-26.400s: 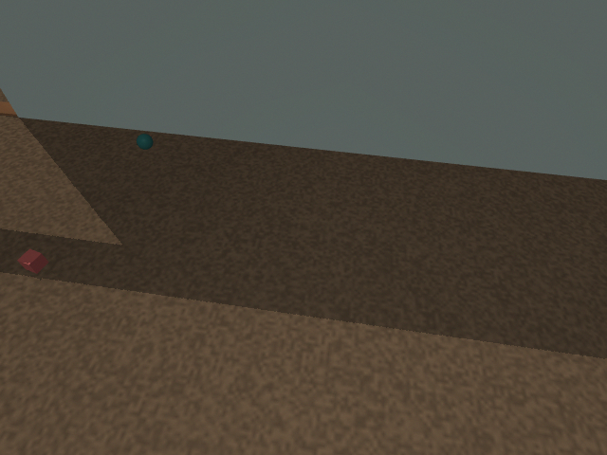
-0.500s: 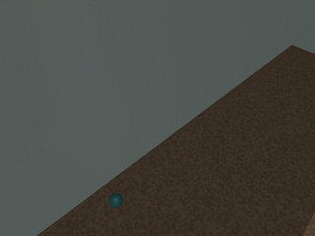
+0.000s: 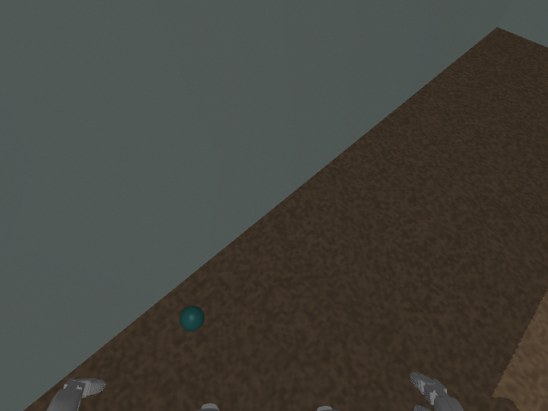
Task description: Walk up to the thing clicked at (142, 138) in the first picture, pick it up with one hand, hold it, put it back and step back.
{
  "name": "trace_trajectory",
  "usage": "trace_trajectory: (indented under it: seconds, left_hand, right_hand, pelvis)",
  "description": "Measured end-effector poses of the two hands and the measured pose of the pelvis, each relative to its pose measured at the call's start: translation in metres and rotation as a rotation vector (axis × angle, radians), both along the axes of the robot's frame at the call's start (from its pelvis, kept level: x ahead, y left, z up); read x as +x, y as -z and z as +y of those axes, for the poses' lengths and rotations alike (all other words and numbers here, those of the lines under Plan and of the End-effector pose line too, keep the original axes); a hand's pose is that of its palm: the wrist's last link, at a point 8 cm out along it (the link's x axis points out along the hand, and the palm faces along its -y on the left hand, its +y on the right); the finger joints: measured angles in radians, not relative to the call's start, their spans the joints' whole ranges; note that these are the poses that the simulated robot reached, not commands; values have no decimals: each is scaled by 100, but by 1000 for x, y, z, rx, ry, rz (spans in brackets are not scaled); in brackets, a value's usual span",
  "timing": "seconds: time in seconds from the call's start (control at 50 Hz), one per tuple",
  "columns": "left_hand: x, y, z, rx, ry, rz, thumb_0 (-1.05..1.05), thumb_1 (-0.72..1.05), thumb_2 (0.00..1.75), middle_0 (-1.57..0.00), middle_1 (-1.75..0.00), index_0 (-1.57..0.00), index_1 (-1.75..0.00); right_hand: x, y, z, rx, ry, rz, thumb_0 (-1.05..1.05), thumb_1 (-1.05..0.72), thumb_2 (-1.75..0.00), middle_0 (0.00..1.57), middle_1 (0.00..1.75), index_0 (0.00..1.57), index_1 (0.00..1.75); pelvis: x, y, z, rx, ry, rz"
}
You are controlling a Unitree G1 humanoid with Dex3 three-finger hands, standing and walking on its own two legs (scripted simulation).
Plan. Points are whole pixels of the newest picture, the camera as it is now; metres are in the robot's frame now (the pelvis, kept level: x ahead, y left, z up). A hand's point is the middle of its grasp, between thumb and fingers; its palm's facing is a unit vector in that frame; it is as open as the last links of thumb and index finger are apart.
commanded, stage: rise first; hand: left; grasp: from above
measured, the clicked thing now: (192, 318) +0.47 +0.23 -0.70
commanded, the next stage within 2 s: none
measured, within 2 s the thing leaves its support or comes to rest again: neither
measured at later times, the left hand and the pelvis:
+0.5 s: hand out of the picture +0.14 +0.26 -0.19, palm faces -0.13 -0.88 -0.45, open 14.1 cm; pelvis +0.00 +0.00 -0.06, yaw +0 degrees
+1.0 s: hand (125, 391) +0.21 +0.28 -0.32, palm faces -0.39 -0.61 -0.69, open 14.2 cm; pelvis -0.04 -0.01 -0.18, yaw -1 degrees
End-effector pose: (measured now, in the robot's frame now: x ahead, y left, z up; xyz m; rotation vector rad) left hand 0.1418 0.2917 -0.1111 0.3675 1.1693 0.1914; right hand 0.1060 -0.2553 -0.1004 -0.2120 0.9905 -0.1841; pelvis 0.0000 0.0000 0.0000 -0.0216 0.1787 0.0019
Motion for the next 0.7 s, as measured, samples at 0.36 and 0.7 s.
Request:
trace_trajectory:
  seconds: [0.36,0.7]
  left_hand:
    - [-3,28,5,63,78,-18,0,-53,99,-7,-108,-7,-108]
    - [-8,54,5,124,158,-27,0,-53,98,-6,-108,-6,-107]
  right_hand:
    - [61,20,12,-52,-74,-177,1,-90,-90,20,30,20,30]
    - [53,56,15,-46,-92,-183,1,-89,-90,21,30,20,30]
  pelvis:
    - [7,43,2,-21,-9,106]
    - [-6,78,1,-31,-8,180]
